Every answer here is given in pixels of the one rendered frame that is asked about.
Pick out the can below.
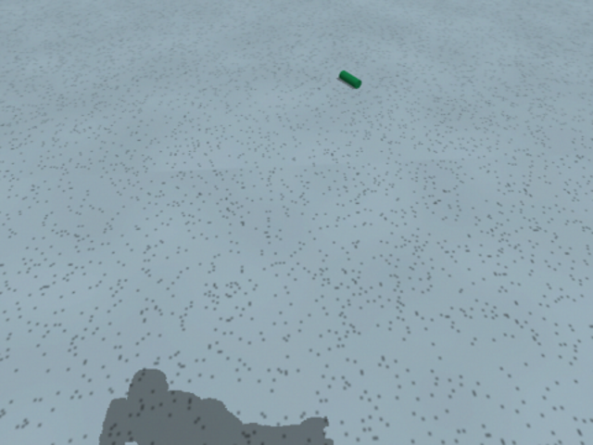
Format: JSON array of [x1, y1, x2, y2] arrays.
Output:
[[339, 70, 361, 89]]

